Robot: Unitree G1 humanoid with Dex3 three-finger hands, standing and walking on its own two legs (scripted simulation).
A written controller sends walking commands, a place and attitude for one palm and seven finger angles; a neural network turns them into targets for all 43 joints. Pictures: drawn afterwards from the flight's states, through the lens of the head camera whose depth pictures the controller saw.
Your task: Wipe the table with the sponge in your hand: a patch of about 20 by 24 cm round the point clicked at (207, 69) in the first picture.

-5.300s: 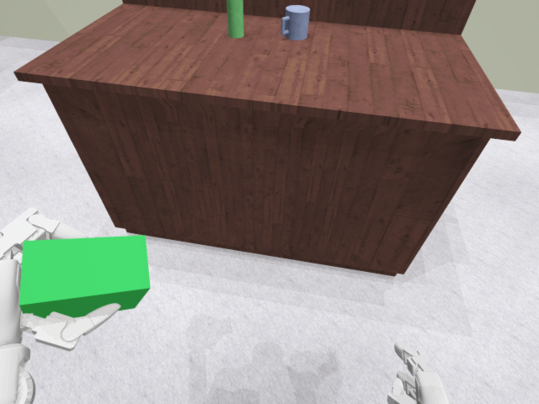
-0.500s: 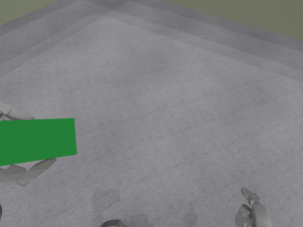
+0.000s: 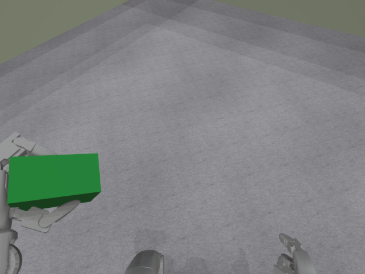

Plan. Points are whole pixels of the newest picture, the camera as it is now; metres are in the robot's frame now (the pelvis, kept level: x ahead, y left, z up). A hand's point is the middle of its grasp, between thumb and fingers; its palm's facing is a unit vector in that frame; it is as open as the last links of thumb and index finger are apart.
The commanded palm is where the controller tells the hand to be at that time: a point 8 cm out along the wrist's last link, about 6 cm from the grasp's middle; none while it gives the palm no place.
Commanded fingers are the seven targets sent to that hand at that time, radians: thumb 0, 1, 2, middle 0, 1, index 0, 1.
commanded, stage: walk around to get in front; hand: left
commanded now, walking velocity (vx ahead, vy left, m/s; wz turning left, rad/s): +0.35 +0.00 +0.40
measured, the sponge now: (69, 181) +0.23 +0.20 +0.15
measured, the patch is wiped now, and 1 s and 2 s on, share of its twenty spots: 0.00 0.00 0.00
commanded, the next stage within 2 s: walk to a spot facing it in 0.30 s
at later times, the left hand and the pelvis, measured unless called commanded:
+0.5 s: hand (53, 134) +0.30 +0.23 +0.19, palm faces +0.49 -0.72 -0.50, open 10.3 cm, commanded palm +0.25 +0.27 +0.18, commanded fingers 0.00 0.10 1.30 -1.20 -1.60 -1.20 -1.60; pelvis +0.13 -0.02 -0.01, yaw +6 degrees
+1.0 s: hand (104, 99) +0.40 +0.18 +0.18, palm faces +0.33 -0.83 -0.44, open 10.3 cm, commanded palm +0.35 +0.21 +0.18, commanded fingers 0.00 0.10 1.30 -1.20 -1.60 -1.20 -1.60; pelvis +0.16 -0.05 +0.00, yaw -7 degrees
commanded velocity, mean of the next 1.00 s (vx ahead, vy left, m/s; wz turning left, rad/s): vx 0.12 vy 0.00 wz -0.25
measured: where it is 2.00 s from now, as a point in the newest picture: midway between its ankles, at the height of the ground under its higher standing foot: outside the picture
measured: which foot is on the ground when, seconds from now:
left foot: up 0.00-0.18, down 0.20-0.54, up 0.56-0.86, down 0.88-1.00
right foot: down 0.00-0.20, up 0.22-0.50, down 0.52-0.90, up 0.92-1.00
